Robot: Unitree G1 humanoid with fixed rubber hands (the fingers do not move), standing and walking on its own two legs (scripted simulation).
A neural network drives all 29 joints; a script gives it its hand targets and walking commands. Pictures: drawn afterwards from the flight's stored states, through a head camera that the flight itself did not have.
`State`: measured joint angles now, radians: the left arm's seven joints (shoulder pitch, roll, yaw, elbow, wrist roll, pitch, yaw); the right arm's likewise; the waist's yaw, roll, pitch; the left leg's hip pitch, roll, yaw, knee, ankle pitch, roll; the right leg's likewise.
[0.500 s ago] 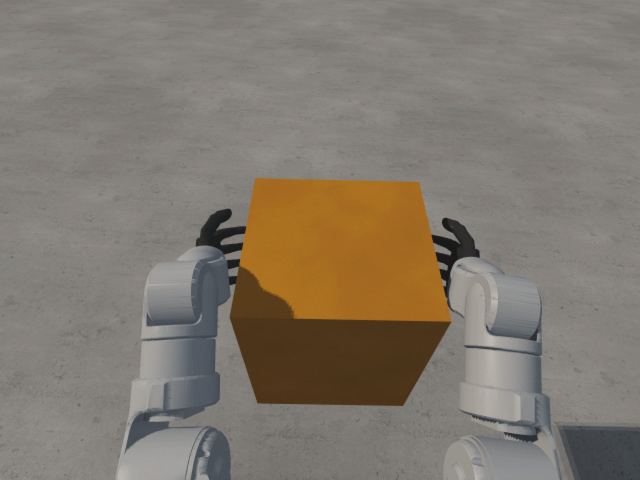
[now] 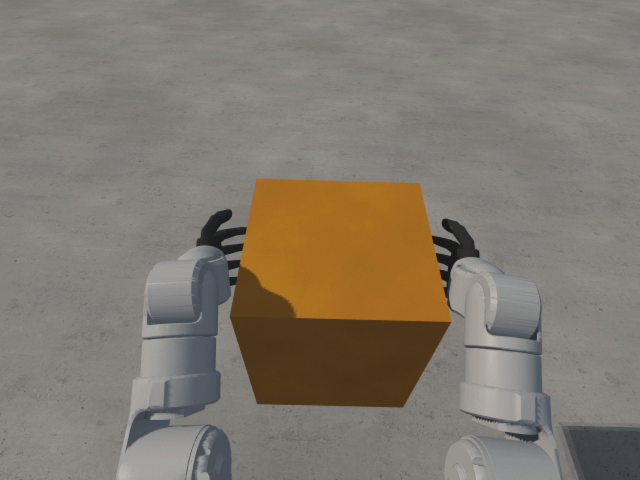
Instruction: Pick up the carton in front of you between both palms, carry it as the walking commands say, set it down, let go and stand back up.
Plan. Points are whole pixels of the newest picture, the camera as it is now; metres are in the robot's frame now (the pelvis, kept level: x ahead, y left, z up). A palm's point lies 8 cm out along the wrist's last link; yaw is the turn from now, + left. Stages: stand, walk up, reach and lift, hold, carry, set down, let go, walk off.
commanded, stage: carry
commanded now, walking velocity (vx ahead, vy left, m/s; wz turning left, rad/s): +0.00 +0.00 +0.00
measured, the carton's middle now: (333, 299) +0.34 +0.00 +0.05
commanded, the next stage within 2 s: none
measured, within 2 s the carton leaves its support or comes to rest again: neither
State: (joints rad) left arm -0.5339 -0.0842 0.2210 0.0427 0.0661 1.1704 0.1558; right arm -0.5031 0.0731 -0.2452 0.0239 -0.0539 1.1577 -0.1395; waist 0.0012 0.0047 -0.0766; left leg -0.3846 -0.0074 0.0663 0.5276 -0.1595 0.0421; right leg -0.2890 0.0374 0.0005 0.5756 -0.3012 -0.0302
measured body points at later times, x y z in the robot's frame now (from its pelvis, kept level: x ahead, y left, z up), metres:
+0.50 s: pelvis +0.03 -0.01 +0.00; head +0.00 -0.01 +0.45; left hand +0.36 +0.14 +0.12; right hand +0.36 -0.16 +0.12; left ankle +0.07 +0.09 -0.72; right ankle +0.00 -0.10 -0.73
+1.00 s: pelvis +0.25 -0.03 -0.01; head +0.27 -0.04 +0.44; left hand +0.60 +0.10 +0.11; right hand +0.59 -0.21 +0.10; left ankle +0.08 +0.09 -0.72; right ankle +0.35 -0.10 -0.73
